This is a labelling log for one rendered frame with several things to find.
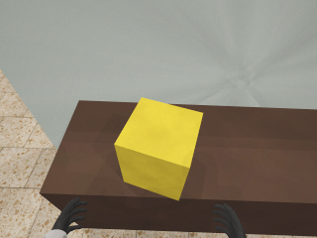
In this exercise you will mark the pedestal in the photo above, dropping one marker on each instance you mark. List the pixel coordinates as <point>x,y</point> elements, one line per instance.
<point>261,161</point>

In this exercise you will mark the right robot hand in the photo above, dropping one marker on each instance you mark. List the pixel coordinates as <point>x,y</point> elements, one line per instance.
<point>234,226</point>

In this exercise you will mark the left robot hand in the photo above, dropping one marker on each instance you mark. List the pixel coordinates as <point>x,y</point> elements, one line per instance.
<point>65,218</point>

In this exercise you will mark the carton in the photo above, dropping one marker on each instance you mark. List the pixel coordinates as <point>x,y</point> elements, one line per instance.
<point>156,146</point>

